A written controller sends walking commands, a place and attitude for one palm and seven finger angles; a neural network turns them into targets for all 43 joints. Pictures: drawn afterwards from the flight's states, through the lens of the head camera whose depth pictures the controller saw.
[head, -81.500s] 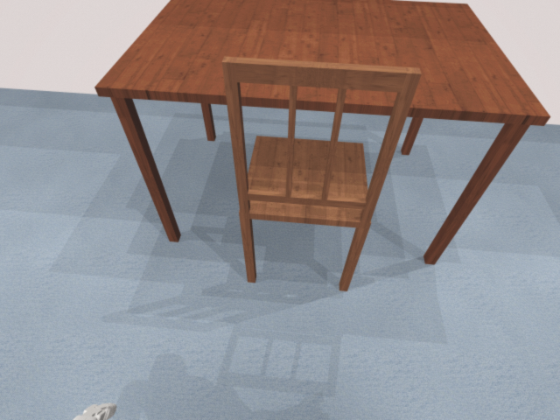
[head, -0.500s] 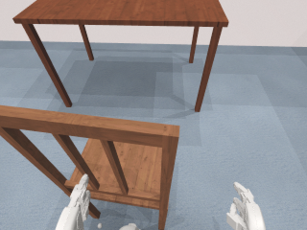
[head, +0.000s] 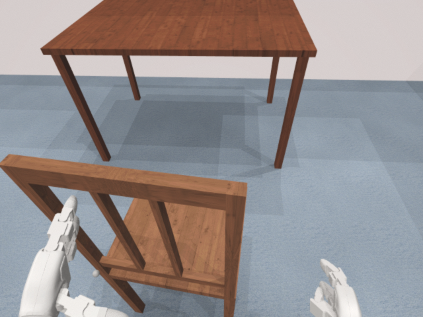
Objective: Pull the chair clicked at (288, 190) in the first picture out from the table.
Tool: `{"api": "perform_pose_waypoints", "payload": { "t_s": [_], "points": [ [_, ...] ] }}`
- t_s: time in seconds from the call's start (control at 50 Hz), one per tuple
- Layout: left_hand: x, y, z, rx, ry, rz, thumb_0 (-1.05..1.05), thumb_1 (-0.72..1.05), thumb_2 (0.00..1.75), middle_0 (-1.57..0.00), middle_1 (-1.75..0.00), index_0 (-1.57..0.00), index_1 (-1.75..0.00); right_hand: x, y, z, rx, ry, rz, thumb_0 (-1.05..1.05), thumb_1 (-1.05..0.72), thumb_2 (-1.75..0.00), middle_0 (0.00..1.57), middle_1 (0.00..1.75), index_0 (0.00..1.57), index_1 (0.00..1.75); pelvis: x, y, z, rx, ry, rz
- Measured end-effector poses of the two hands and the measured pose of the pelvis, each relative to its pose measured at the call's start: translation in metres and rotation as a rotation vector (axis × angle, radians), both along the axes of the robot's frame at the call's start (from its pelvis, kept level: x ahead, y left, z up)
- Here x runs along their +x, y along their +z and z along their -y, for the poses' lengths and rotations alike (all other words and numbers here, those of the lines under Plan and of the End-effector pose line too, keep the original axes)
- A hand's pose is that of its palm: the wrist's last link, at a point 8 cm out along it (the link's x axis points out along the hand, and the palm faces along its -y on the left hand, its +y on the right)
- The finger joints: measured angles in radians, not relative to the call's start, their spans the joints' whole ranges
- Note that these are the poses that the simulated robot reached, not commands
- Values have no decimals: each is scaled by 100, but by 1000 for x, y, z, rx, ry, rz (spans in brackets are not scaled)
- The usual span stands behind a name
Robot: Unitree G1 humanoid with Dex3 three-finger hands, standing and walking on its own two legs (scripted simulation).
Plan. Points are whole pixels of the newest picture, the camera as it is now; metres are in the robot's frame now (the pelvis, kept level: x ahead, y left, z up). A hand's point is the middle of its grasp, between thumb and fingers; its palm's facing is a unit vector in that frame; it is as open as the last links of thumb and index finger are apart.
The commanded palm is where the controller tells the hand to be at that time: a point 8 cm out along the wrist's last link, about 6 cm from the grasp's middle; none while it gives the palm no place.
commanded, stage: draw the hand back to the body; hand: left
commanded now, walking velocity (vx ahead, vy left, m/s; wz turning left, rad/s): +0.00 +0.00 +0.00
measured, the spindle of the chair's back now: (123, 235) +0.29 +0.23 -0.03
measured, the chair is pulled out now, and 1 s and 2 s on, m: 0.70 0.70 0.70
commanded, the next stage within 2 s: step back with the hand held close in 0.96 s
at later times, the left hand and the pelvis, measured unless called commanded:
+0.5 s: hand (39, 227) +0.20 +0.26 +0.17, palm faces +0.40 -0.81 -0.43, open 10.2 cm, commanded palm +0.16 +0.30 +0.21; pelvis +0.02 +0.01 +0.04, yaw +0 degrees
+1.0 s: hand (35, 205) +0.21 +0.25 +0.20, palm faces +0.43 -0.79 -0.43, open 7.4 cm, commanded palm +0.16 +0.30 +0.22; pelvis +0.02 +0.00 +0.04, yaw -1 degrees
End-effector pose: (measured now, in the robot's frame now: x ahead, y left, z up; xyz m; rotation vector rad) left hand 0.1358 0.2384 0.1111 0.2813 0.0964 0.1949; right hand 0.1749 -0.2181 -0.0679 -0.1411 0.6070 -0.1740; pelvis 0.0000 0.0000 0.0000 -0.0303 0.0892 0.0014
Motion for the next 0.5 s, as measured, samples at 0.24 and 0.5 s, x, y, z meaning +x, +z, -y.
{"api": "perform_pose_waypoints", "payload": {
  "t_s": [0.24,0.5],
  "points": [
    [9,41,-31,140,133,-20,-1,-2,46,-8,-11,-8,-11,19,27,-13,-11,50,-9,1,-90,-90,20,30,20,30,12,29,-6,14,-5,96],
    [20,76,-56,195,223,76,0,44,68,-14,-20,-21,-25,37,35,-19,-27,122,-26,1,-90,-90,20,30,20,30,22,40,-7,26,-4,147]
  ]
}}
